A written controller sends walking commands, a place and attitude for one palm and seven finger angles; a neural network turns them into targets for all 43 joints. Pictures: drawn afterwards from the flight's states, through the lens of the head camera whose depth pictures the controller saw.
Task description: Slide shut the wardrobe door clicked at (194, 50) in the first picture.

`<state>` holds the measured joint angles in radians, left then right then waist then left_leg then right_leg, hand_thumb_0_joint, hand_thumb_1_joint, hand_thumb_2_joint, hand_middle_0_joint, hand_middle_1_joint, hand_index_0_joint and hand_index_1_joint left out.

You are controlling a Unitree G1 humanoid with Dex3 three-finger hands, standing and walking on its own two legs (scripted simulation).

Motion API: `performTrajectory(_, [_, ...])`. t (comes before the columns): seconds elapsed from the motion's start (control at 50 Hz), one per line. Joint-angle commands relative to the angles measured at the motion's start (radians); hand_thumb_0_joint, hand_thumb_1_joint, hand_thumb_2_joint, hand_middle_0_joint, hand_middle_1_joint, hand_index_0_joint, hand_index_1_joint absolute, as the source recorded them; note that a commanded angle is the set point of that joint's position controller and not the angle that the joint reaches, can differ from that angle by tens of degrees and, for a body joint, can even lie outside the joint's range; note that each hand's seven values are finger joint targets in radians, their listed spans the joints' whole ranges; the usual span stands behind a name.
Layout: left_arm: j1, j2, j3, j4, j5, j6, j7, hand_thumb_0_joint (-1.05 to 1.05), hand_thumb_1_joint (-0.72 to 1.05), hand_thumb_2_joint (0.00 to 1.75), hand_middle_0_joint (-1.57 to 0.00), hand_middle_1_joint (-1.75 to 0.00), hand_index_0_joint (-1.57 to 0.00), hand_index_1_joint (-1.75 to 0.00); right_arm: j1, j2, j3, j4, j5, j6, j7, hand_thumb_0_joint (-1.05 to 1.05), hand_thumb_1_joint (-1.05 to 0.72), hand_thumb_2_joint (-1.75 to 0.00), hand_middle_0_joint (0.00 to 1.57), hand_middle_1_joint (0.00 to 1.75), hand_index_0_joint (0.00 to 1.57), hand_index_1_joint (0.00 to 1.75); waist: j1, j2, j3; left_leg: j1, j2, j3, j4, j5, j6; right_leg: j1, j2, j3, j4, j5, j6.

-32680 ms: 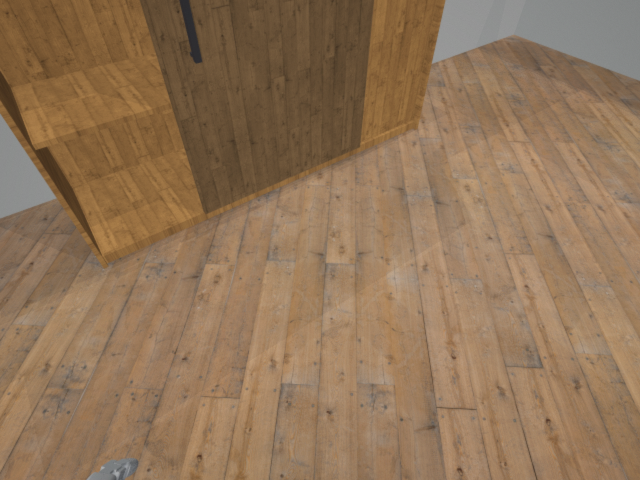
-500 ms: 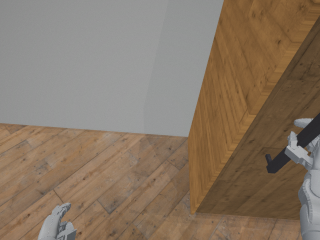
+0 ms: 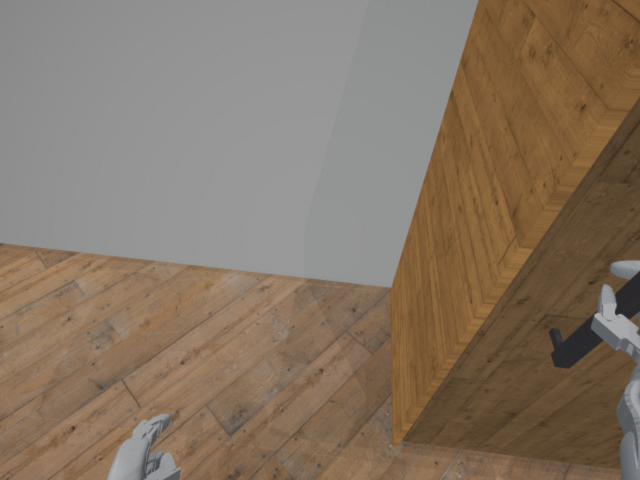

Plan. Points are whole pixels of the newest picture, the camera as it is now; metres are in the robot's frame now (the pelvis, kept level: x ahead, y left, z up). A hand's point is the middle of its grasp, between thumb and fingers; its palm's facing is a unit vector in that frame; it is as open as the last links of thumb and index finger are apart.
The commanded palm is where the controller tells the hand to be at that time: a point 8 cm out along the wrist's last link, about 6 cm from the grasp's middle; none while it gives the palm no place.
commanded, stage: stop walking and hold the door there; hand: right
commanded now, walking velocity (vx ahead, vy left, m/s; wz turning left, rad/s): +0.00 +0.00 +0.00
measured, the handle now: (622, 287) +0.34 -0.35 +0.10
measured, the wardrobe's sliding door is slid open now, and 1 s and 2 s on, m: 0.00 0.00 0.00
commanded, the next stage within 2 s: loosen the grip on the handle in 1.82 s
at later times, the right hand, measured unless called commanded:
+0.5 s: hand (605, 319) +0.30 -0.32 +0.09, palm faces +0.43 +0.85 -0.29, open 5.7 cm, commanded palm +0.26 -0.36 +0.09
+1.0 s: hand (605, 320) +0.30 -0.32 +0.08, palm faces +0.29 +0.93 -0.24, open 5.3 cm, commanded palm +0.27 -0.36 +0.09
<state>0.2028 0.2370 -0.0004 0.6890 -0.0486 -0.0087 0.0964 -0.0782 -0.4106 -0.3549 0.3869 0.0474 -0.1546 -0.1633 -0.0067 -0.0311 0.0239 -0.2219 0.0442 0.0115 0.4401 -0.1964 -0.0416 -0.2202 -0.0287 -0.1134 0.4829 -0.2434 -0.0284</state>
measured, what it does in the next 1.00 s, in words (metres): steps to the right: left foot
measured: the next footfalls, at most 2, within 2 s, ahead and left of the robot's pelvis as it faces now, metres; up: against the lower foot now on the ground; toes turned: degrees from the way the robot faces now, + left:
left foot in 0.96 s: +0.01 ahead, +0.01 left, +0.00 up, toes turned +2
right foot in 1.10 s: +0.07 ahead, -0.21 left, +0.00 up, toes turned -1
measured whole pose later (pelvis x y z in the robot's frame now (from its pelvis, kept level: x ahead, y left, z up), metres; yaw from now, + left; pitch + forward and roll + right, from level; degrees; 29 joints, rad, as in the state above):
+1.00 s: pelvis -0.02 -0.10 +0.00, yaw +0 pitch -2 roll +1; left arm 0.14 0.20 -0.04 0.64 -0.02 -0.03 0.04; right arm -0.08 -0.30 -0.17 0.10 0.06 -0.10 -0.13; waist -0.01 -0.02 0.15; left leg -0.16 0.01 0.11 0.45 -0.24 0.04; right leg -0.30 0.08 -0.13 0.60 -0.26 0.02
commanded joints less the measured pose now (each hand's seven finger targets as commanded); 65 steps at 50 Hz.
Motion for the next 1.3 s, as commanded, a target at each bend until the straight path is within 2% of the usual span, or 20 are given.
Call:
performTrajectory(0.0, [-0.081,0.157,0.051,-0.132,0.0,-0.051,0.018,0.0,0.9,0.9,-0.2,-0.3,-0.2,-0.3,-0.201,-0.261,-0.069,-0.104,-0.024,-0.033,-0.009,0.0,-0.9,-0.9,0.45,1.4,0.45,1.4,0.014,0.008,-0.124,0.018,0.05,-0.077,-0.071,0.029,0.053,0.021,-0.119,0.159,-0.139,-0.04,-0.005])
performTrajectory(0.26, [-0.092,0.155,0.074,-0.14,0.005,-0.026,-0.003,0.0,0.9,0.9,-0.2,-0.3,-0.2,-0.3,-0.263,-0.255,-0.058,-0.158,-0.025,-0.064,0.015,0.0,-0.9,-0.9,0.45,1.4,0.45,1.4,0.013,0.155,-0.121,0.007,0.231,-0.175,-0.064,0.073,0.098,-0.001,-0.047,0.114,-0.024,-0.019,0.006])
performTrajectory(0.38, [-0.132,0.138,0.062,-0.181,-0.009,-0.03,-0.01,0.0,0.9,0.9,-0.2,-0.3,-0.2,-0.3,-0.225,-0.18,0.002,-0.309,-0.022,-0.088,0.022,0.0,-0.9,-0.9,0.45,1.4,0.45,1.4,-0.011,-0.145,-0.166,-0.057,0.063,0.037,0.244,-0.136,0.03,0.051,-0.174,0.232,-0.104,0.189,-0.072])
performTrajectory(0.46, [-0.12,0.14,0.059,-0.171,0.003,-0.039,-0.02,0.0,0.9,0.9,-0.2,-0.3,-0.2,-0.3,-0.211,-0.209,-0.024,-0.311,-0.021,-0.082,0.017,0.0,-0.9,-0.9,0.45,1.4,0.45,1.4,-0.02,0.008,-0.151,0.019,0.134,-0.058,0.071,-0.009,0.063,-0.029,-0.097,0.159,0.038,0.147,-0.039])
performTrajectory(0.5, [-0.095,0.143,0.073,-0.156,0.009,-0.019,-0.023,0.0,0.9,0.9,-0.2,-0.3,-0.2,-0.3,-0.249,-0.258,-0.063,-0.248,-0.013,-0.084,0.021,0.0,-0.9,-0.9,0.45,1.4,0.45,1.4,0.002,0.311,-0.121,0.026,0.33,-0.302,-0.068,0.045,0.155,-0.141,0.023,0.104,0.208,-0.16,0.026])
performTrajectory(0.54, [-0.134,0.125,0.057,-0.151,0.014,-0.021,-0.028,0.0,0.9,0.9,-0.2,-0.3,-0.2,-0.3,-0.323,-0.246,-0.056,-0.27,-0.016,-0.084,0.025,0.0,-0.9,-0.9,0.45,1.4,0.45,1.4,0.006,0.309,-0.106,-0.028,0.439,-0.331,-0.068,0.14,0.177,-0.115,-0.03,0.201,0.238,-0.251,0.029])
performTrajectory(0.6, [-0.167,0.119,0.044,-0.146,0.007,-0.01,-0.02,0.0,0.9,0.9,-0.2,-0.3,-0.2,-0.3,-0.327,-0.198,-0.013,-0.29,-0.025,-0.085,0.035,0.0,-0.9,-0.9,0.45,1.4,0.45,1.4,0.03,-0.007,-0.113,-0.169,0.199,-0.025,0.214,-0.011,0.051,0.087,-0.093,0.172,-0.107,-0.032,0.007])
performTrajectory(0.62, [-0.17,0.123,0.039,-0.172,-0.003,-0.01,-0.022,0.0,0.9,0.9,-0.2,-0.3,-0.2,-0.3,-0.346,-0.166,0.026,-0.348,-0.022,-0.098,0.038,0.0,-0.9,-0.9,0.45,1.4,0.45,1.4,0.018,-0.268,-0.14,-0.224,0.078,0.079,0.421,-0.312,0.023,0.102,-0.212,0.278,-0.222,-0.029,-0.029])
performTrajectory(0.64, [-0.156,0.112,0.033,-0.195,0.002,-0.023,-0.025,0.0,0.9,0.9,-0.2,-0.3,-0.2,-0.3,-0.374,-0.154,0.055,-0.415,-0.029,-0.108,0.031,0.0,-0.9,-0.9,0.45,1.4,0.45,1.4,0.021,-0.337,-0.18,-0.238,0.028,0.046,0.638,-0.42,0.032,0.088,-0.259,0.41,-0.267,-0.061,-0.055])
performTrajectory(0.7, [-0.132,0.117,0.045,-0.17,0.009,-0.041,-0.025,0.0,0.9,0.9,-0.2,-0.3,-0.2,-0.3,-0.309,-0.126,0.061,-0.429,-0.009,-0.097,0.024,0.0,-0.9,-0.9,0.45,1.4,0.45,1.4,0.009,-0.015,-0.218,-0.261,0.038,0.059,0.665,-0.359,0.026,0.209,-0.215,0.279,-0.148,0.288,-0.068])
performTrajectory(0.8, [-0.107,0.101,0.026,-0.172,0.019,-0.057,-0.015,0.0,0.9,0.9,-0.2,-0.3,-0.2,-0.3,-0.271,-0.071,0.123,-0.499,-0.005,-0.037,0.031,0.0,-0.9,-0.9,0.45,1.4,0.45,1.4,0.017,-0.08,-0.201,-0.168,0.016,0.057,0.368,-0.249,0.03,0.299,-0.208,0.227,-0.193,0.387,0.026])
performTrajectory(0.9, [-0.136,0.105,0.026,-0.199,0.045,-0.081,-0.031,0.0,0.9,0.9,-0.2,-0.3,-0.2,-0.3,-0.204,-0.107,0.083,-0.551,0.0,-0.02,0.019,0.0,-0.9,-0.9,0.45,1.4,0.45,1.4,-0.031,-0.142,-0.236,0.185,-0.027,0.103,-0.103,-0.088,0.097,0.228,-0.114,0.093,-0.096,0.738,0.251])
performTrajectory(0.92, [-0.134,0.102,0.025,-0.204,0.035,-0.078,-0.039,0.0,0.9,0.9,-0.2,-0.3,-0.2,-0.3,-0.198,-0.115,0.075,-0.563,-0.003,-0.025,0.02,0.0,-0.9,-0.9,0.45,1.4,0.45,1.4,-0.042,-0.022,-0.255,0.259,0.056,0.001,-0.196,0.055,0.165,0.145,-0.073,0.083,0.135,0.681,0.252])
performTrajectory(0.94, [-0.117,0.093,0.015,-0.199,0.016,-0.067,-0.041,0.0,0.9,0.9,-0.2,-0.3,-0.2,-0.3,-0.219,-0.12,0.071,-0.558,-0.008,-0.028,0.019,0.0,-0.9,-0.9,0.45,1.4,0.45,1.4,-0.015,0.259,-0.239,0.183,0.258,-0.297,-0.161,0.287,0.29,0.037,-0.011,0.114,0.412,0.25,0.169])
performTrajectory(0.96, [-0.126,0.087,0.014,-0.204,0.009,-0.065,-0.034,0.0,0.9,0.9,-0.2,-0.3,-0.2,-0.3,-0.265,-0.103,0.074,-0.488,0.005,-0.027,0.026,0.0,-0.9,-0.9,0.45,1.4,0.45,1.4,0.012,0.266,-0.159,0.093,0.373,-0.379,-0.158,0.372,0.313,-0.106,0.012,0.2,0.434,-0.235,0.085])
performTrajectory(1.0, [-0.094,0.081,0.007,-0.187,0.013,-0.044,-0.03,0.0,0.9,0.9,-0.2,-0.3,-0.2,-0.3,-0.292,-0.019,0.145,-0.486,0.005,-0.018,0.041,0.0,-0.9,-0.9,0.45,1.4,0.45,1.4,0.039,0.211,-0.19,0.147,0.27,-0.194,-0.088,0.168,0.231,-0.111,-0.013,0.187,0.237,-0.225,0.043])
performTrajectory(1.06, [-0.123,0.084,0.005,-0.167,0.024,-0.044,-0.007,0.0,0.9,0.9,-0.2,-0.3,-0.2,-0.3,-0.249,-0.104,0.066,-0.519,-0.006,-0.048,0.024,0.0,-0.9,-0.9,0.45,1.4,0.45,1.4,0.032,-0.012,-0.194,0.003,0.14,-0.072,-0.032,-0.006,0.123,0.142,0.001,0.095,-0.047,0.07,0.031])
performTrajectory(1.1, [-0.152,0.101,0.013,-0.187,0.016,-0.05,0.002,0.0,0.9,0.9,-0.2,-0.3,-0.2,-0.3,-0.227,-0.066,0.108,-0.535,0.001,-0.05,0.026,0.0,-0.9,-0.9,0.45,1.4,0.45,1.4,0.019,-0.092,-0.12,-0.047,0.027,-0.025,0.005,-0.109,0.055,0.113,-0.138,0.251,-0.103,0.094,-0.025])
performTrajectory(1.14, [-0.157,0.095,0.0,-0.19,0.025,-0.057,0.0,0.0,0.9,0.9,-0.2,-0.3,-0.2,-0.3,-0.239,-0.019,0.153,-0.544,-0.006,-0.049,0.028,0.0,-0.9,-0.9,0.45,1.4,0.45,1.4,0.025,-0.176,-0.077,-0.012,-0.034,-0.017,0.113,-0.23,0.044,-0.014,-0.222,0.442,-0.306,-0.245,-0.053])
performTrajectory(1.28, [-0.121,0.088,0.007,-0.183,0.03,-0.082,0.0,0.0,0.9,0.9,-0.2,-0.3,-0.2,-0.3,-0.167,-0.015,0.165,-0.527,-0.019,-0.038,0.027,0.0,-0.9,-0.9,0.45,1.4,0.45,1.4,0.012,-0.071,-0.198,0.073,0.006,-0.058,-0.056,-0.036,0.047,0.115,-0.136,0.231,-0.167,0.061,-0.003])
